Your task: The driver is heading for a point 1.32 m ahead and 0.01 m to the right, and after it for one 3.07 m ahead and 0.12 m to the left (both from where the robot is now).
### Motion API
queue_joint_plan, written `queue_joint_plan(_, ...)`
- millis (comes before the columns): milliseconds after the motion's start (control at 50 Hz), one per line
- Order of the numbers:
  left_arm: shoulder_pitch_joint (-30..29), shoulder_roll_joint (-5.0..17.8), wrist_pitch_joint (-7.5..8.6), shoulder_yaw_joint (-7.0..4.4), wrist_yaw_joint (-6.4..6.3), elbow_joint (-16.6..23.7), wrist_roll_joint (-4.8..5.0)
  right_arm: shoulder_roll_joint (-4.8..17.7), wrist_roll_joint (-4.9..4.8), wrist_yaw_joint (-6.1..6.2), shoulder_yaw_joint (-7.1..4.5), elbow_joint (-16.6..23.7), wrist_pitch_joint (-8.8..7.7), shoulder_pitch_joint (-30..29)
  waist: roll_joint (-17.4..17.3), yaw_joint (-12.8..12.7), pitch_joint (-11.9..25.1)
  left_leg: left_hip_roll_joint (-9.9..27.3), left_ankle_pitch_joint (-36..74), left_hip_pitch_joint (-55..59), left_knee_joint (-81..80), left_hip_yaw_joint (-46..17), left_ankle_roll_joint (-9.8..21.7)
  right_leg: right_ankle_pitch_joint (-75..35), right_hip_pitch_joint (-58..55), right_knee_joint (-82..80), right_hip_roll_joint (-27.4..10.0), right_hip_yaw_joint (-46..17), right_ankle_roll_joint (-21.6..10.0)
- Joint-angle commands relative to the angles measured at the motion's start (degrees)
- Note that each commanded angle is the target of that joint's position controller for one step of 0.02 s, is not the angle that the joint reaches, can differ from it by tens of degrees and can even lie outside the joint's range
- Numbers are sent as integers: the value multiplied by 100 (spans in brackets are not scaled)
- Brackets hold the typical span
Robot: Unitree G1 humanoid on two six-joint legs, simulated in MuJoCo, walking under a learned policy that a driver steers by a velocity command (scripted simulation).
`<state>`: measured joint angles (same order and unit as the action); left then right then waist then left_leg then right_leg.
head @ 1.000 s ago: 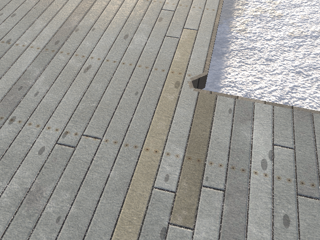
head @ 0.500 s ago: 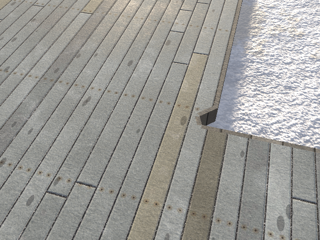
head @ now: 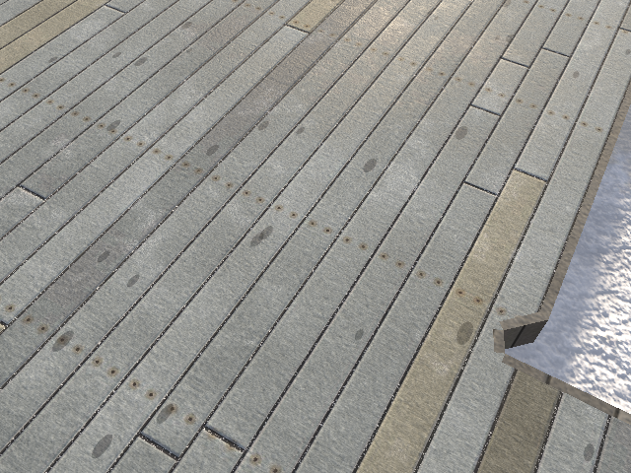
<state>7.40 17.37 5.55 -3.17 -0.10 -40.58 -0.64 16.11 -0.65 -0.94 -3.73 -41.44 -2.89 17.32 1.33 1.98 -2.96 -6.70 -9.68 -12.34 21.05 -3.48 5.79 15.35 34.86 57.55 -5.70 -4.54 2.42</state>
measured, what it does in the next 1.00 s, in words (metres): walks ahead: right foot, then left foot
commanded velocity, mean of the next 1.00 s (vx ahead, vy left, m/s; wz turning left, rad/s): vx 0.50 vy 0.00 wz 0.20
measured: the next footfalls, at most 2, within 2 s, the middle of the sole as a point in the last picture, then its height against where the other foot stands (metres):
right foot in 0.24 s outside the picture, level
left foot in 0.74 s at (222, 438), level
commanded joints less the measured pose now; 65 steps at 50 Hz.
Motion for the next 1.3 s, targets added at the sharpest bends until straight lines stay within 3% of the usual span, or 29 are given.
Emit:
queue_joint_plan(20, -211, 308, -7, -67, -21, 385, -35, 997, -31, 134, -262, 411, -85, -165, -383, -99, 279, 1213, 1635, -169, -816, -1071, 933, -1022, -95, -1118, 160, 200, 212)
queue_joint_plan(80, -801, 224, 45, -16, 45, 515, 35, 1026, -57, 184, -273, 320, -17, 94, -571, 178, 284, 1058, 981, -302, -704, -1052, 679, -2004, -593, -2278, 473, 260, 224)
queue_joint_plan(140, -1057, 410, 110, -73, 118, 619, 103, 996, -99, 202, -276, 211, 33, 328, -644, 240, 275, 1257, 550, 94, -362, -1535, 593, -1994, -720, -2798, 564, 54, 121)
queue_joint_plan(200, -758, 626, 187, -173, 152, 567, 120, 969, -78, 232, -292, 223, 80, 254, -850, 4, 317, 1467, 664, 522, 175, -2033, 460, -1305, -1033, -2998, 550, -41, -134)
queue_joint_plan(240, 298, 880, 248, -318, 94, 348, 34, 654, -36, 198, -182, 325, 82, 123, -728, -555, 980, 1030, 1015, 215, 1413, -1770, 172, -1240, -2712, -3203, 262, -121, -522)
queue_joint_plan(260, 1162, 1200, 229, -389, 42, 279, -17, 315, 91, 191, -52, 441, 75, 274, 84, -800, 1865, 566, -333, -583, 3072, -1191, -62, -898, -4263, -3115, -764, -1201, -835)
queue_joint_plan(280, 1425, 1520, 153, -466, 103, 55, -44, 157, -151, 180, 10, 600, 20, 1111, 2147, -338, 2268, 34, -2596, -2635, 4723, -699, -351, 718, -5595, -3820, -1869, -4051, -1747)
queue_joint_plan(300, 1162, 881, 133, -332, 117, 217, 73, 810, -202, 204, -101, 383, 34, 938, 1180, -507, 1686, 532, -2210, -3183, 5352, -854, -434, 1927, -5177, -4082, -1779, -4052, -1581)
queue_joint_plan(320, 920, 590, 91, -249, 79, 255, 87, 1065, -141, 194, -182, 472, 65, 272, 627, -657, 989, 701, -1658, -3280, 5420, -650, -469, 1596, -4471, -4125, -1530, -3011, -1327)
queue_joint_plan(340, 711, 530, 63, -201, 82, 242, 23, 954, -65, 201, -169, 515, 82, -10, 202, -568, 646, 871, -1267, -3035, 5276, -510, -496, 765, -3783, -4210, -1257, -2340, -1228)
queue_joint_plan(380, 584, 393, 74, -139, 86, 104, -45, 686, -47, 147, -151, 589, 63, -140, 358, -358, 297, 1108, -890, -2641, 4799, -513, -481, -240, -2994, -4460, -882, -1488, -1233)
queue_joint_plan(460, 702, 511, 145, -181, 108, -149, 70, 352, -31, 110, -49, 653, 85, -339, 341, -284, 181, 1178, -671, -2692, 3824, -314, -559, -1122, -2837, -4834, -823, -767, -1486)
queue_joint_plan(580, 991, 819, 26, -226, 83, -443, 173, 181, -6, -43, 94, 843, -77, -1345, 214, -586, 71, 1160, 856, -2278, 1807, 204, -590, -1827, -2940, -4933, -612, 125, -1345)
queue_joint_plan(680, 1446, 966, -142, -239, 73, -765, 265, 358, -53, -133, 42, 1079, -154, -1880, 352, -587, -77, 934, 500, -1921, 990, 294, -388, -2252, -3464, -4574, -921, -76, -1212)
queue_joint_plan(720, 1287, 1073, -200, -250, 35, -782, 291, 626, -13, -112, -106, 877, -190, -1130, 367, -44, 334, 703, 510, -656, 557, 447, -193, -3411, -3365, -3728, -778, 62, -1018)
queue_joint_plan(740, 1282, 937, -194, -190, 24, -762, 252, 911, 31, -53, -257, 622, -183, -290, 276, 354, 905, 755, 655, 697, 586, 403, -46, -3520, -2883, -2726, -479, 261, -837)
queue_joint_plan(760, 1239, 520, -158, -23, 24, -564, 65, 1386, 133, 44, -390, 468, -142, 778, -462, 742, 1857, 2011, 811, 2458, 823, -890, 324, -1680, -1637, -859, -86, 512, -572)
queue_joint_plan(780, 1926, -30, -68, 133, 30, -494, 146, 1613, 183, 45, -387, 453, -96, 788, -1822, 325, 2526, 3173, -435, 3576, 103, -3292, 1073, 1822, 160, 827, 725, 298, -313)
queue_joint_plan(800, 1594, 646, -33, -41, 43, -584, 290, 1063, 127, 33, -263, 460, -102, 701, -1164, 531, 2087, 2994, -1147, 3109, -211, -3324, 953, 1767, 679, 1460, 450, -245, -324)
queue_joint_plan(820, 1198, 799, -25, -113, 55, -436, 361, 834, 64, 33, -176, 423, -127, 371, -1049, 431, 1283, 2806, -1017, 2465, -336, -2424, 753, 1246, 973, 1505, 218, -147, -364)
queue_joint_plan(840, 1001, 725, -44, -114, 31, -427, 311, 665, 64, 15, -121, 404, -158, 27, -768, 255, 904, 2547, -571, 1786, -517, -1820, 626, 773, 790, 1323, 8, -68, -345)
queue_joint_plan(880, 1097, 554, -170, -142, 17, -472, 238, 423, 134, -17, -74, 352, -252, -427, -821, -101, 505, 2247, 62, 832, -959, -988, 527, 167, 258, 1002, -231, -123, -286)
queue_joint_plan(980, 805, 245, -390, -121, 17, -320, 222, 530, 175, 55, -169, 46, -402, -542, -500, -273, 121, 2185, 1203, 462, -1370, 186, 544, -700, 441, 287, -258, -210, -116)
queue_joint_plan(1140, -581, 95, -340, -3, 297, 238, 181, 927, 40, 170, -295, -345, -230, -20, -281, 203, -292, 2262, 1480, 1275, -1325, 1228, 318, -1708, 479, -1856, -71, 425, -379)
queue_joint_plan(1180, -750, 155, -346, -20, 357, 394, 180, 1007, -21, 175, -328, -427, -139, 62, -335, 192, -297, 2360, 2042, 1686, -1030, 1347, 233, -1292, 498, -2053, 31, 600, -530)
queue_joint_plan(1220, -580, 308, -370, -103, 387, 470, 179, 1168, -59, 204, -368, -426, -53, -9, -524, -17, -17, 2358, 3881, 1907, -346, 1514, 104, -713, -53, -2093, 370, 941, -745)
queue_joint_plan(1260, 555, 681, -404, -334, 346, 249, 210, 1266, -106, 240, -379, -383, 48, -159, -587, -712, 658, 2159, 5101, 1651, 1343, 1722, -108, -522, -1628, -2336, 874, 1202, -1064)
queue_joint_plan(1280, 1539, 1083, -449, -544, 247, -7, 214, 1160, -64, 267, -321, -330, 30, -143, -320, -1177, 1165, 1932, 4079, 581, 2845, 1763, -360, -785, -3329, -2601, 821, 732, -1316)
queue_joint_plan(1300, 1650, 1777, -462, -679, 145, -48, 262, 340, 198, 212, -73, -24, -85, 290, 1249, -657, 1520, 946, -976, -2048, 4980, 1588, -782, -311, -5288, -2896, -684, -2185, -2251)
